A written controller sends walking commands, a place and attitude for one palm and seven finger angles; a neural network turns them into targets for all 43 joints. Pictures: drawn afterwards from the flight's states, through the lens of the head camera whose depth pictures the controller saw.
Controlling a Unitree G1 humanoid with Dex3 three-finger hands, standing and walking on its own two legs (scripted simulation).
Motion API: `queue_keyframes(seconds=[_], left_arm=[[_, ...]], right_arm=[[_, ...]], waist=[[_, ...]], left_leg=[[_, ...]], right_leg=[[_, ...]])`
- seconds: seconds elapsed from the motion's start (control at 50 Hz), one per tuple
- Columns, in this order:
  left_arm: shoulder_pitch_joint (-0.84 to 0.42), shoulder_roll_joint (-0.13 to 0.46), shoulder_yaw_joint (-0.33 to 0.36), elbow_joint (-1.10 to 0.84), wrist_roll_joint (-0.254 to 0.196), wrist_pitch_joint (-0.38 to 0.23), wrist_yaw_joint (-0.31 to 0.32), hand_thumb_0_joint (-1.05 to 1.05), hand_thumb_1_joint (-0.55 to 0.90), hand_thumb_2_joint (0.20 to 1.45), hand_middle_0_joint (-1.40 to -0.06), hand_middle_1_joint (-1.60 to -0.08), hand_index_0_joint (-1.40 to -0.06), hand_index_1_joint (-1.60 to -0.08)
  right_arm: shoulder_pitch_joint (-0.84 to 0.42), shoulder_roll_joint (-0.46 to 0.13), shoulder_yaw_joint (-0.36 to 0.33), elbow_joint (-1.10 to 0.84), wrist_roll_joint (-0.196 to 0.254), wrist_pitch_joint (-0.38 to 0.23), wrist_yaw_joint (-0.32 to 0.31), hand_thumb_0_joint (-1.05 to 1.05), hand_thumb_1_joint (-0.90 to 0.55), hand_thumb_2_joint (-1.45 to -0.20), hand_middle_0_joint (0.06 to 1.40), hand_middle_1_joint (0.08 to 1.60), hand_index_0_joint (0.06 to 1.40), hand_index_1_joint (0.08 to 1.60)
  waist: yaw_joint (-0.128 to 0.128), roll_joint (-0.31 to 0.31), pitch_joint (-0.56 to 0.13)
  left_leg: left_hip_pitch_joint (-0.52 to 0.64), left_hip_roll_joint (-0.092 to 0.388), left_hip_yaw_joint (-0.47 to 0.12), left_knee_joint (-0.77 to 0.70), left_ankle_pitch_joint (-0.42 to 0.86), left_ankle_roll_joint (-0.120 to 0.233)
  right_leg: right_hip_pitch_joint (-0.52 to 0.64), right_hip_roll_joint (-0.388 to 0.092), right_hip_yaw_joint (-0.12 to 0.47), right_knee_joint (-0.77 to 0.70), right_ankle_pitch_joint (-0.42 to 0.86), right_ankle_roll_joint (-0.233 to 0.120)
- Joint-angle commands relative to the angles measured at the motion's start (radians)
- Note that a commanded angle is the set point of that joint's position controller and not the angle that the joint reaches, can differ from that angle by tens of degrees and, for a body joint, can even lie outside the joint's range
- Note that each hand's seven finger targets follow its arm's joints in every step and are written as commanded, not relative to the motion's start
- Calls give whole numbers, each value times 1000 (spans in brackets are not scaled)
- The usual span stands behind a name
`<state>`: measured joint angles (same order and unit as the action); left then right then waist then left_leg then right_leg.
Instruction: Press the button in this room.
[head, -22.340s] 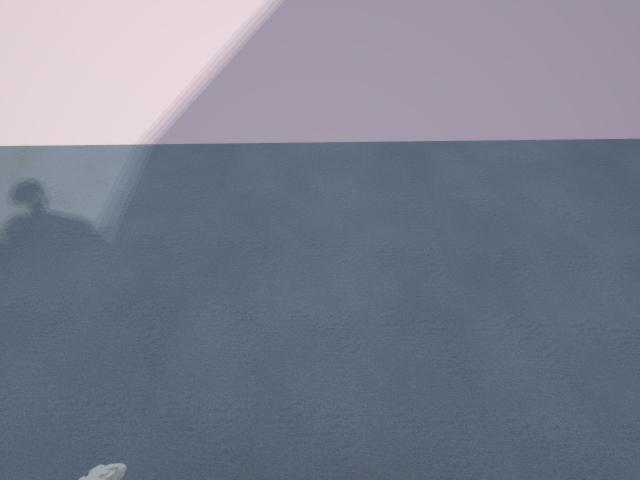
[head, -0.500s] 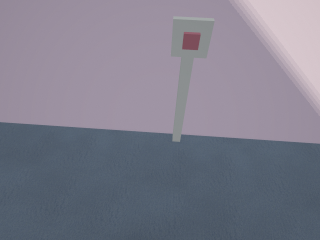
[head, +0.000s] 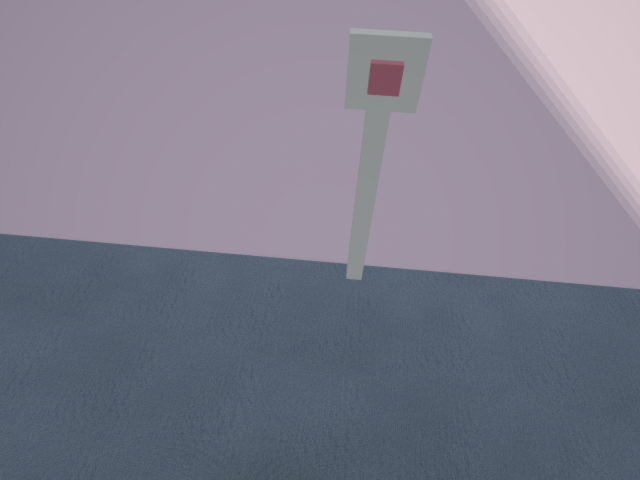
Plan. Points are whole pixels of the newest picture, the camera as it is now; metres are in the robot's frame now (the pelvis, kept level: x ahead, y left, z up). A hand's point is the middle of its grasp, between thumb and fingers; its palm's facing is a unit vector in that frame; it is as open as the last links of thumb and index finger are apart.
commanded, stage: walk to a spot facing it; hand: left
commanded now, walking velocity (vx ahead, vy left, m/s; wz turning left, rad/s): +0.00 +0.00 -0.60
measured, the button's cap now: (385, 77) +0.91 -0.09 +0.06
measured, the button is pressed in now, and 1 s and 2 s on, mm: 0 0 0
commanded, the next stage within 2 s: none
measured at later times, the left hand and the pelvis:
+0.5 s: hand out of the picture +0.09 +0.18 -0.18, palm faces -0.15 -0.94 -0.32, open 7.4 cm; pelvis -0.03 -0.03 -0.03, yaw -13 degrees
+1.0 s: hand out of the picture +0.12 +0.16 -0.18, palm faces -0.39 -0.88 -0.25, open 7.4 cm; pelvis +0.00 -0.01 -0.01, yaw -28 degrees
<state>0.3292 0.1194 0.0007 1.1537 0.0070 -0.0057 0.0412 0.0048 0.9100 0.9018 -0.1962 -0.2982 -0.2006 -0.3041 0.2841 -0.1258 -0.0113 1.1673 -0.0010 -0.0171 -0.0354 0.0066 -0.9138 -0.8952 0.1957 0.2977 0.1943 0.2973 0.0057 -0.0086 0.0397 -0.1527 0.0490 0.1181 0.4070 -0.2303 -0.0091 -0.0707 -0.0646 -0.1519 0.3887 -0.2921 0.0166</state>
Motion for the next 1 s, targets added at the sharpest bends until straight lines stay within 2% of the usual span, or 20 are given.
queue_keyframes(seconds=[0.0,0.12,0.22,0.26,0.28,0.32,0.34,0.36,0.42,0.44,0.46,0.48,0.5,0.52,0.54,0.58,0.66,0.84,0.92,0.98], left_arm=[[67,94,15,-18,3,-10,2,0,900,900,-200,-300,-200,-300],[5,150,63,-74,9,21,-12,0,900,900,-200,-300,-200,-300],[-37,180,92,-139,13,34,-24,0,900,900,-200,-300,-200,-300],[-55,178,96,-166,14,37,-29,0,900,900,-200,-300,-200,-300],[-66,168,97,-183,14,37,-33,0,900,900,-200,-300,-200,-300],[-108,139,97,-223,17,46,-41,0,900,900,-200,-300,-200,-300],[-126,135,99,-239,18,50,-44,0,900,900,-200,-300,-200,-300],[-133,132,101,-252,19,48,-47,0,900,900,-200,-300,-200,-300],[-61,139,105,-252,15,41,-55,0,900,900,-200,-300,-200,-300],[6,162,111,-235,16,38,-53,0,900,900,-200,-300,-200,-300],[45,243,120,-230,25,27,-45,0,900,900,-200,-300,-200,-300],[53,343,133,-239,22,21,-30,0,900,900,-200,-300,-200,-300],[56,340,127,-255,8,23,-20,0,900,900,-200,-300,-200,-300],[-20,339,131,-273,12,24,-17,0,900,900,-200,-300,-200,-300],[-76,313,127,-291,11,25,-15,0,900,900,-200,-300,-200,-300],[-117,281,112,-312,8,16,-23,0,900,900,-200,-300,-200,-300],[-65,297,112,-299,6,9,-27,0,900,900,-200,-300,-200,-300],[-17,315,117,-284,13,18,-25,0,900,900,-200,-300,-200,-300],[-65,337,121,-295,17,27,-28,0,900,900,-200,-300,-200,-300],[-140,337,119,-308,11,33,-31,0,900,900,-200,-300,-200,-300]], right_arm=[[62,-81,-15,-21,-5,-4,-4,0,-900,-900,200,300,200,300],[23,-122,-53,-67,-9,23,-13,0,-900,-900,200,300,200,300],[-19,-147,-75,-136,-13,25,-11,0,-900,-900,200,300,200,300],[-34,-171,-86,-159,-14,23,-11,0,-900,-900,200,300,200,300],[-31,-192,-91,-167,-15,20,-11,0,-900,-900,200,300,200,300],[-25,-222,-101,-176,-20,12,-7,0,-900,-900,200,300,200,300],[-32,-224,-102,-186,-21,11,-5,0,-900,-900,200,300,200,300],[-64,-229,-104,-197,-27,9,-3,0,-900,-900,200,300,200,300],[-156,-248,-111,-232,-31,15,6,0,-900,-900,200,300,200,300],[-186,-249,-111,-243,-28,21,9,0,-900,-900,200,300,200,300],[-177,-208,-102,-266,-20,30,14,0,-900,-900,200,300,200,300],[-211,-142,-82,-326,-15,37,19,0,-900,-900,200,300,200,300],[-230,-168,-78,-336,-11,54,14,0,-900,-900,200,300,200,300],[-252,-168,-83,-333,-11,55,14,0,-900,-900,200,300,200,300],[-229,-190,-83,-322,-16,53,13,0,-900,-900,200,300,200,300],[-201,-194,-79,-301,-22,48,17,0,-900,-900,200,300,200,300],[-212,-196,-70,-310,-18,50,14,0,-900,-900,200,300,200,300],[-288,-208,-57,-362,-5,41,3,0,-900,-900,200,300,200,300],[-265,-203,-55,-370,1,35,2,0,-900,-900,200,300,200,300],[-147,-205,-55,-342,6,22,-3,0,-900,-900,200,300,200,300]], waist=[[-7,-4,67],[-14,-10,48],[-11,3,6],[-12,63,-11],[-15,126,-29],[-30,265,-34],[-32,249,-40],[-19,218,-36],[33,167,-55],[73,81,-71],[94,-171,-52],[101,-416,-9],[102,-276,-23],[70,-240,10],[45,-184,-2],[20,-100,-46],[35,-71,-110],[61,-99,-123],[44,-119,-114],[-15,-105,-136]], left_leg=[[11,80,-79,-53,186,24],[-9,116,-19,65,141,18],[-35,140,-12,107,66,22],[-15,189,-51,75,52,43],[8,242,-91,34,62,67],[28,378,-160,-67,168,157],[28,403,-158,-72,195,180],[19,402,-122,-51,237,178],[-69,354,5,79,227,102],[-130,319,55,198,153,58],[-268,203,125,435,-68,-17],[-492,50,69,684,-419,-67],[-454,47,-93,775,-405,-51],[-492,49,-130,826,-327,-44],[-493,66,-151,825,-254,-46],[-452,58,-135,797,-158,-64],[-438,30,-138,736,-141,-79],[-404,4,-157,550,-205,-78],[-289,-20,-149,414,-219,-60],[-85,-36,-130,136,-82,-49]], right_leg=[[-96,-81,90,-78,198,-22],[-183,-78,149,32,266,-49],[-247,-62,205,111,248,-63],[-299,-21,188,191,219,-51],[-332,11,153,277,184,-37],[-420,40,89,542,-204,-11],[-435,18,102,605,-265,-10],[-435,3,103,594,-262,-8],[-249,8,66,365,-121,-9],[-143,26,50,229,24,-13],[-61,-80,231,36,210,-47],[-59,-301,606,-66,474,-159],[-128,-323,636,-118,377,-207],[-139,-285,627,-107,306,-196],[-121,-257,573,-82,280,-180],[-72,-187,460,-28,398,-171],[19,-155,442,15,555,-173],[71,-152,552,36,657,-218],[-23,-138,592,35,608,-217],[-127,-83,568,98,552,-150]])
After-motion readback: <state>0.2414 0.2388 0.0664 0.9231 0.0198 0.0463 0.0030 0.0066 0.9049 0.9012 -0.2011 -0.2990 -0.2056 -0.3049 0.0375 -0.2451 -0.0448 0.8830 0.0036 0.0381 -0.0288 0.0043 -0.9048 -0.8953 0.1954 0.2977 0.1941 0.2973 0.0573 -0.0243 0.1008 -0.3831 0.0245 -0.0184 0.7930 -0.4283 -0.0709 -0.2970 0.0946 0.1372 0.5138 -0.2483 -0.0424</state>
